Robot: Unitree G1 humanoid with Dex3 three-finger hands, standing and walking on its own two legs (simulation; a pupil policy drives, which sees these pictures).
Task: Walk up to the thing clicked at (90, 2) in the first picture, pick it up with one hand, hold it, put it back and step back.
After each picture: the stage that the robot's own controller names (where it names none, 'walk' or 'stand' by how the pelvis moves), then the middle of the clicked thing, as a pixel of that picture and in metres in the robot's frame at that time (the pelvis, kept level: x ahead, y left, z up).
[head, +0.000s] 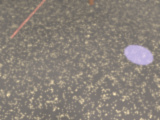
stand; out of the picture +2.18 -0.22 -0.65
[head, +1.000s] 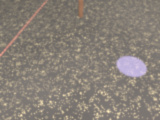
walk; (80, 8) +2.06 +0.11 -0.65
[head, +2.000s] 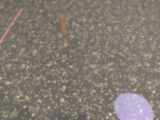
walk; (63, 25) +1.44 +0.23 -0.65
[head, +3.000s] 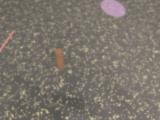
walk; (59, 59) +0.94 +0.21 -0.64
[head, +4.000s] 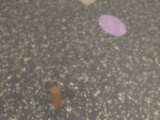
walk; (56, 97) +0.57 +0.16 -0.63
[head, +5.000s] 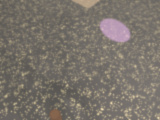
stand; out of the picture +0.39 +0.17 -0.63
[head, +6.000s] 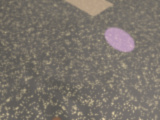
stand; out of the picture +0.36 +0.15 -0.65
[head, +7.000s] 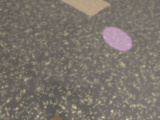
stand; out of the picture +0.38 +0.15 -0.66
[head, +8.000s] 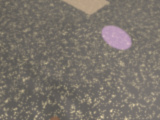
stand; out of the picture +0.36 +0.17 -0.66
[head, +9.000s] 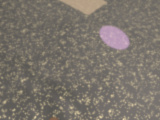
stand; out of the picture +0.36 +0.17 -0.66
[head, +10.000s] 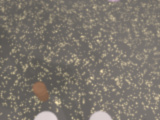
go down; (41, 92) +0.39 +0.18 -0.51
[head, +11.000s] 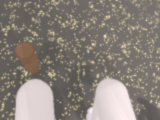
go down; (29, 60) +0.44 +0.21 -0.28
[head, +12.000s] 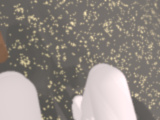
close in; out of the picture +0.42 +0.24 -0.19
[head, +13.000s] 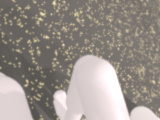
close; out of the picture +0.41 +0.26 -0.16
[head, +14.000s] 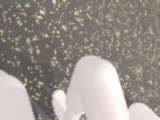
lift; out of the picture +0.41 +0.27 -0.16
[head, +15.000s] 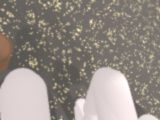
lift; out of the picture +0.34 +0.25 -0.08
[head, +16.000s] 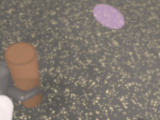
hold; (27, 80) +0.31 +0.16 +0.06
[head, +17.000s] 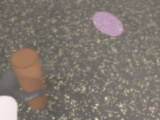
hold; (32, 83) +0.31 +0.16 +0.03
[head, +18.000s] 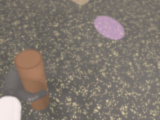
crouch; (35, 84) +0.31 +0.15 +0.03
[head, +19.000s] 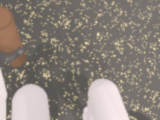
crouch; (9, 42) +0.44 +0.19 -0.06
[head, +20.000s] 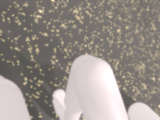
lower; out of the picture +0.41 +0.28 -0.16
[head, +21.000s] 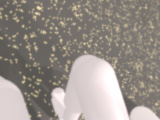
lower; out of the picture +0.42 +0.29 -0.16
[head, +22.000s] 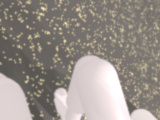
lower; out of the picture +0.41 +0.29 -0.16
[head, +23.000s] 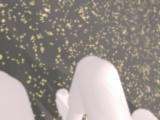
lower; out of the picture +0.40 +0.28 -0.16
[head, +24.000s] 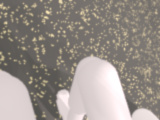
loosen; out of the picture +0.40 +0.25 -0.16
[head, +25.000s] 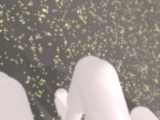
withdraw; out of the picture +0.39 +0.26 -0.16
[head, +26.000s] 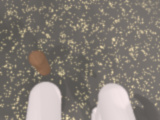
walk; (41, 64) +0.43 +0.20 -0.34
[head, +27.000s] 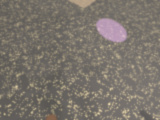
stand; out of the picture +0.36 +0.16 -0.59
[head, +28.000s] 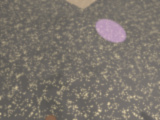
stand; out of the picture +0.36 +0.17 -0.60
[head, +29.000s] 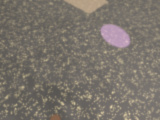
stand; out of the picture +0.37 +0.15 -0.64
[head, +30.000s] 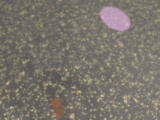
walk; (58, 108) +0.42 +0.15 -0.63
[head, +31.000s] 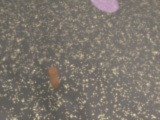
walk; (54, 77) +0.62 +0.16 -0.64
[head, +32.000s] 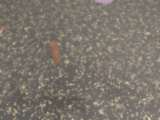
walk; (55, 52) +0.95 +0.26 -0.63
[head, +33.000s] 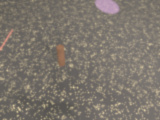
stand; (61, 56) +1.01 +0.18 -0.65
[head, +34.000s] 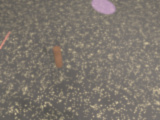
stand; (58, 57) +1.02 +0.20 -0.66
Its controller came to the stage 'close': yes
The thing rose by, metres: 0.68
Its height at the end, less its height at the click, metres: +0.00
